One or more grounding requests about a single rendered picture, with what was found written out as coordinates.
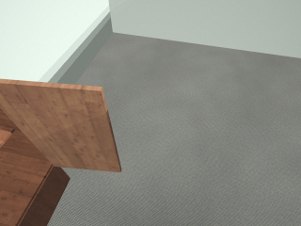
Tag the cupboard door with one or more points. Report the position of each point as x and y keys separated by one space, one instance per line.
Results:
x=68 y=123

